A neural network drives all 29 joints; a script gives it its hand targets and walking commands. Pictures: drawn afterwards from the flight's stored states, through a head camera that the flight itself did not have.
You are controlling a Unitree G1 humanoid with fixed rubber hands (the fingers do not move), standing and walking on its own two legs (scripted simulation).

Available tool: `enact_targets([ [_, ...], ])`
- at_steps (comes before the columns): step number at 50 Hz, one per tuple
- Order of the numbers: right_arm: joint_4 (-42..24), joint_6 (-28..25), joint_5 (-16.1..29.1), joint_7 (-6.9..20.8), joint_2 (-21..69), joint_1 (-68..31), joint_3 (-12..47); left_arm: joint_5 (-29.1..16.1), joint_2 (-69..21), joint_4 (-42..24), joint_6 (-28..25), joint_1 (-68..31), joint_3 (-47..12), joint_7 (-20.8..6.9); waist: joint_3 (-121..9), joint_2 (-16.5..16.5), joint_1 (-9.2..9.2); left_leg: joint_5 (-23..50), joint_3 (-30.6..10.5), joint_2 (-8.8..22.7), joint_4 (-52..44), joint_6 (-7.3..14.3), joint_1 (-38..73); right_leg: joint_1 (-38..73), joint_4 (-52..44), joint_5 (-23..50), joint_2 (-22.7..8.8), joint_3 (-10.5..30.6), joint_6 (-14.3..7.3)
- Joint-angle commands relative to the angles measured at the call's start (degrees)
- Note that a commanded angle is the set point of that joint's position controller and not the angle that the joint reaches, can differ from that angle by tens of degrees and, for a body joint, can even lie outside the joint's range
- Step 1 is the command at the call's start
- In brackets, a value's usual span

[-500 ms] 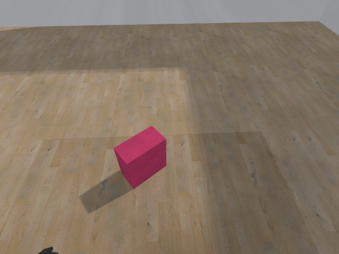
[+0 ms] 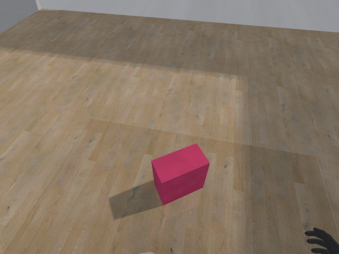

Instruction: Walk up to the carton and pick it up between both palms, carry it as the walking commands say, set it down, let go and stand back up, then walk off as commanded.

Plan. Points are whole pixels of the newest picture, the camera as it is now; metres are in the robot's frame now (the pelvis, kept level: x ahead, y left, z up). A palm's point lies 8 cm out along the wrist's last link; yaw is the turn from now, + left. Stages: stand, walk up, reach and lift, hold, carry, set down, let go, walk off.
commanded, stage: walk up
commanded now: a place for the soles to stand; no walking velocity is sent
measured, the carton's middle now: (179, 175) +0.63 +0.01 -0.60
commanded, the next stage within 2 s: none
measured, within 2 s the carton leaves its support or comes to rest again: neither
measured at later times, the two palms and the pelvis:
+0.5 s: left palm (64, 234) +0.18 +0.30 -0.09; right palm (326, 235) +0.21 -0.35 -0.09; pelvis +0.11 -0.03 +0.00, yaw +3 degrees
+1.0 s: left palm (70, 208) +0.24 +0.30 -0.06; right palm out of the picture +0.23 -0.38 -0.06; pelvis +0.12 -0.05 +0.02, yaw +6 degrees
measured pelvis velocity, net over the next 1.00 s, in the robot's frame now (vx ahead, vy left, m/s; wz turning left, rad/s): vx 0.12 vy -0.05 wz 0.11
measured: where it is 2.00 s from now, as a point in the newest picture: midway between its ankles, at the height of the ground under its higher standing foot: (215, 246)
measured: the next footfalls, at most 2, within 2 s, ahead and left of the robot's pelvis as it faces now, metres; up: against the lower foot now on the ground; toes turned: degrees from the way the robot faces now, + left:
right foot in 0.18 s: +0.19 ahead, -0.16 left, +0.00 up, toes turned +0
right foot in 1.20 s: +0.30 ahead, -0.25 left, +0.00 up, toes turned +9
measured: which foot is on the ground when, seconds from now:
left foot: down 0.00-1.00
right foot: up 0.00-0.16, down 0.18-0.90, up 0.92-1.00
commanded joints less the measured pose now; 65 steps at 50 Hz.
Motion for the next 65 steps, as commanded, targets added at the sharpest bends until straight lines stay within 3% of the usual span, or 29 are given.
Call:
enact_targets([
  [1, -2.05, -0.6, -0.47, -1.05, -12.82, 5.98, -3.85, 0.17, 8.99, -1.87, -0.62, 4.09, 2.8, -0.3, -2.76, 8.91, -3.32, 11.03, -16.99, 14.35, -15.41, 12.88, 7.83, -8.92, -5.38, 0.99, -2.65, 1.6, 0.14],
  [6, -3.21, -0.33, -1.02, -1.08, -12.65, 4.26, -3.5, 0.53, 6.92, -1.19, -0.23, 1.61, 3.39, -0.8, -2.52, 12.13, -2.24, 14.67, -12.25, 12.49, -11.82, 11.45, -2.35, 2.46, -18.01, 7.98, 1.32, -2.99, -0.14],
  [9, -3.02, 0.98, -0.95, -1.83, -8.57, 3.28, -1.35, 1.02, 7.11, 0.61, -0.49, 3.56, 3.96, 0.21, -3.93, 6.84, 0.7, 4.6, -8.46, 7.82, -0.99, 5.87, -9.67, 15.42, -28.81, 13.04, 4.63, -2.51, -2.19],
  [10, -2.84, 1.01, -0.95, -2.27, -5.36, 5.27, -0.07, 1.72, 9.66, 0.36, -0.79, 4.21, 4.42, 0.58, -4.79, -2.65, 1.09, -1.43, -5.48, 4.41, 8.48, 2.95, -12.77, 17.43, -35.34, 8.58, -3.12, 9.49, -4.79],
  [11, -2.83, 1.28, -0.75, -2.96, -4.79, 5.39, 0.18, 1.12, 14.29, -0.95, -0.97, 3.06, 4.82, 0.7, -5.57, -11.64, 0.78, -18.68, 1.4, -1.06, 19.94, 0.44, -15.96, 13.32, -45.18, 0.74, -17.73, 30.26, -12.44],
  [12, -1.18, 1.79, -0.39, -3.56, -9.23, 4.19, -0.94, 0.86, 14.89, -0.87, -0.94, 1.16, 5.25, 0.72, -4.34, -6.72, 0.74, -21.2, -4.64, 0.53, 25.06, -0.1, -13.18, 10.05, -44.58, 3.42, -18.96, 31.89, -16.32],
  [13, 0.21, 1.62, -0.21, -3.49, -9.74, 6.12, -1.02, 0.5, 14.08, -0.85, -0.67, -1.25, 4.76, 1.1, -3.16, -5.99, -0.97, -20.45, -4.07, 2.3, 23.42, -0.35, -12.68, 9.25, -41.99, 7.07, -17.0, 27.59, -16.63],
  [16, 4.93, 1.05, -0.7, -3.01, -7.74, 9.82, -0.55, 0.79, 11.67, -0.2, 0.41, -6.99, 3.01, 0.9, -4.03, -9.52, -3.0, -13.43, 1.17, 1.58, 7.61, 0.15, -0.25, 2.84, -36.01, 17.01, -9.07, 12.95, -11.41],
  [18, 6.57, 0.57, -1.56, -3.05, -7.65, 9.48, -0.77, -0.25, 8.55, 0.59, 0.96, -7.52, 1.51, 0.49, -5.04, -6.49, -4.11, -4.92, 0.73, 0.09, -2.91, 1.04, 8.89, -3.08, -29.31, 18.83, -6.53, 8.17, -7.49],
  [20, 4.99, -0.08, -1.9, -3.22, -13.04, 2.93, -1.25, -1.07, 4.39, 1.17, 1.64, -7.77, 0.27, 0.68, -2.17, 8.68, -1.48, -5.12, -27.65, 16.05, -14.85, 7.38, 3.83, -6.41, -17.48, 4.78, 2.55, 1.04, 0.18],
  [21, 5.25, -0.09, -1.25, -3.07, -13.39, 1.28, -1.16, -0.89, 6.32, 2.54, 1.93, -7.99, 0.96, 1.26, -2.03, 6.4, -1.33, 1.86, -25.96, 18.14, -13.47, 11.06, 1.78, -1.61, -18.5, -2.47, 2.89, 1.19, 0.16],
  [22, 5.96, 0.11, -1.12, -2.95, -12.55, -0.88, -0.56, -0.91, 6.2, 3.74, 1.56, -7.85, 0.88, 1.39, -2.29, 4.89, -0.4, 6.91, -20.44, 15.73, -10.46, 10.16, 0.78, 2.59, -22.94, 0.35, 2.81, 1.27, -0.6],
  [25, 8.39, 0.97, -0.14, -2.74, -8.11, -2.35, 1.3, -0.28, 9.2, 6.26, 0.07, -9.94, 1.02, 1.33, -4.36, 0.65, -1.9, 7.83, -6.49, 5.6, -2.99, 1.6, 1.32, 7.96, -31.57, 21.91, -3.46, 9.63, -4.59],
  [26, 9.69, 1.16, -0.23, -2.8, -7.82, -2.22, 1.32, -0.51, 9.08, 7.19, 0.01, -10.73, 0.83, 1.25, -5.74, 1.57, -2.58, 8.16, -5.04, 4.86, -2.64, 1.05, 4.58, 7.95, -31.26, 26.81, -4.6, 9.94, -5.37],
  [31, 12.51, 1.52, -0.11, -2.57, -7.85, -5.73, 1.31, -0.75, 6.98, 10.68, 0.51, -13.39, -0.09, 1.59, -7.51, 1.21, -2.11, 13.81, -6.51, 7.3, -6.1, 2.68, 8.09, 10.43, -30.65, 27.92, -1.54, 5.02, -2.8],
  [44, 20.32, 2.75, -0.12, -2.23, -6.57, -14.09, 2.49, -0.61, 5.25, 18.54, 1.42, -19.87, -1.43, 1.51, -5.3, 1.8, -1.96, 8.48, -5.89, 7.63, -17.88, 0.36, 12.11, 15.23, -41.84, 23.0, -1.99, 5.05, -0.75],
  [45, 19.7, 1.56, 0.41, -3.33, -13.84, -1.36, -1.07, 2.67, 10.93, 11.52, 2.83, -23.86, 2.65, -1.11, -5.75, -2.29, -4.85, -2.59, -16.63, 11.0, -17.7, 5.37, 14.44, 8.83, -31.7, 2.46, 1.77, 0.24, -1.05],
  [46, 20.71, 0.97, -0.1, -4.2, -17.35, 2.85, -2.71, 2.86, 8.73, 8.93, 4.05, -26.31, 2.3, -2.16, -2.44, 4.67, -6.66, -10.26, -28.29, 17.02, -22.56, 9.82, 24.14, -8.77, -22.57, -3.3, 4.08, 0.5, -0.33],
  [47, 19.7, 0.37, -0.62, -5.03, -18.13, 5.3, -3.77, 3.35, 7.09, 6.18, 4.84, -28.21, 2.37, -2.67, -0.26, 6.74, -7.63, -15.01, -36.14, 21.73, -25.33, 14.15, 27.71, -19.7, -12.55, -2.41, 1.17, 5.26, 0.44],
  [50, 15.72, -0.93, -0.63, -6.24, -14.49, 1.59, -3.24, 2.97, 7.09, 4.75, 5.31, -24.08, 3.47, -3.73, 0.83, 4.08, -3.69, -4.61, -28.09, 18.35, -22.71, 12.35, 21.8, -19.43, -8.82, 4.36, -2.54, 8.78, 1.8],
  [52, 13.81, -1.3, -1.3, -6.14, -14.92, 1.81, -3.11, 2.99, 7.1, 3.34, 5.62, -23.31, 4.11, -4.73, -0.42, 5.47, -3.53, 2.53, -22.2, 14.92, -20.35, 10.71, 14.63, -11.88, -11.6, 4.28, -1.19, 6.08, 2.34],
  [56, 10.96, -1.33, -1.95, -6.39, -17.57, 3.06, -3.64, 2.57, 7.69, 0.17, 6.25, -24.67, 5.43, -5.45, -1.31, 9.59, -3.93, 0.14, -19.76, 12.62, -16.02, 9.35, 4.25, -2.13, -17.32, 4.19, 0.17, 3.0, 1.54],
  [58, 9.55, -0.82, -2.1, -6.5, -17.94, 1.87, -3.54, 2.3, 8.24, 0.69, 6.13, -19.57, 6.26, -5.21, -2.84, 10.21, -1.01, -1.29, -17.9, 11.39, -11.7, 8.08, -2.32, 8.06, -22.56, 4.93, 1.86, 0.98, 0.53],
  [59, 8.83, -0.48, -2.34, -6.65, -16.36, 1.07, -2.79, 2.27, 9.06, 1.84, 5.92, -14.73, 6.77, -4.8, -3.91, 7.05, 2.09, -3.29, -14.96, 8.75, -6.05, 6.5, -7.79, 16.61, -26.29, 4.93, 4.02, -1.52, -0.03],
  [60, 8.3, -0.31, -2.88, -7.06, -12.42, 3.08, -1.23, 2.77, 11.36, 3.07, 5.55, -7.87, 7.48, -4.13, -5.64, -1.69, 5.51, -7.78, -10.8, 4.44, 6.16, 4.67, -15.05, 25.97, -30.41, 0.43, 4.02, 0.56, -1.04],
  [61, 6.4, -0.39, -2.02, -7.47, -9.14, 4.44, -0.09, 3.55, 17.88, 2.07, 4.83, -4.11, 8.41, -3.43, -6.68, -21.15, 7.55, -19.82, -3.62, -4.66, 23.92, 1.77, -26.26, 25.84, -49.42, -19.62, -14.32, 30.92, -6.47],
  [62, 7.75, 0.29, -1.58, -8.23, -11.51, 5.16, -0.68, 2.42, 17.57, 0.59, 4.48, -8.45, 8.79, -3.38, -4.69, -12.23, 3.65, -17.4, -5.55, 0.38, 32.55, 0.47, -23.27, 18.27, -52.45, -23.91, -19.49, 34.68, -10.35],
  [63, 8.94, 0.06, -1.01, -7.76, -13.55, 5.74, -1.36, 1.69, 15.57, -0.35, 4.64, -11.08, 8.72, -3.13, -4.14, -8.31, 1.99, -14.56, -4.43, 2.98, 33.39, 0.48, -19.79, 14.65, -50.03, -22.52, -17.35, 30.54, -13.31],
  [65, 11.9, -0.41, -1.07, -6.6, -13.95, 10.73, -1.83, 1.15, 12.29, -0.63, 4.22, -14.56, 7.92, -2.77, -0.25, -7.67, -1.81, -12.51, -2.16, 5.91, 24.96, -1.05, -13.27, 8.05, -45.23, -16.18, -12.42, 19.66, -12.36],
])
